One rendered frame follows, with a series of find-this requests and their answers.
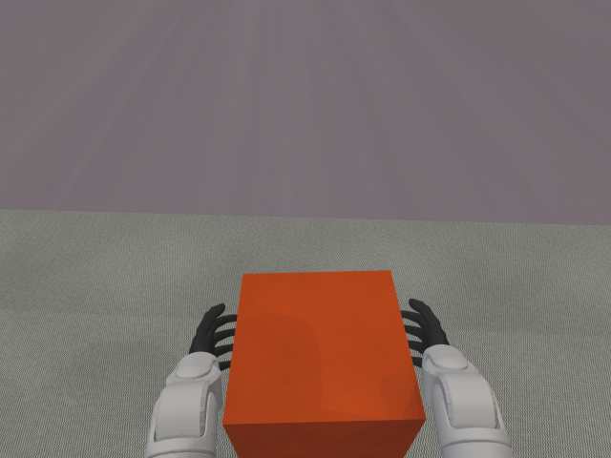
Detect left robot hand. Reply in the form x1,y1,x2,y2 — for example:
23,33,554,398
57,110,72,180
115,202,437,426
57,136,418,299
188,303,238,371

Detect carton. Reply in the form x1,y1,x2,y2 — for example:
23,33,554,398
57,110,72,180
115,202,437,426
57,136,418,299
222,270,426,458

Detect left robot forearm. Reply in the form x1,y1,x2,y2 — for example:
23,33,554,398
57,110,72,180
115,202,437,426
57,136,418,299
144,352,222,458

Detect right robot hand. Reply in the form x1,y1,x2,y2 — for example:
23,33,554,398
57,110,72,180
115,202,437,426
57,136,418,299
400,299,450,368

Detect right robot forearm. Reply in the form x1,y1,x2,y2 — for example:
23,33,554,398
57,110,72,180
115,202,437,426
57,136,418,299
422,344,514,458

